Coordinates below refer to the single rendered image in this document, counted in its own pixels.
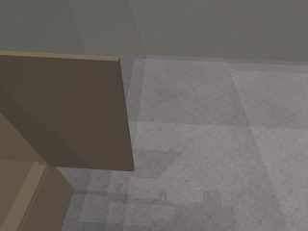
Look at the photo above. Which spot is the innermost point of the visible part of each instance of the cupboard door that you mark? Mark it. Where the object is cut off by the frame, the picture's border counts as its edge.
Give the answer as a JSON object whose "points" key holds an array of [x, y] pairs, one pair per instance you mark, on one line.
{"points": [[70, 108]]}

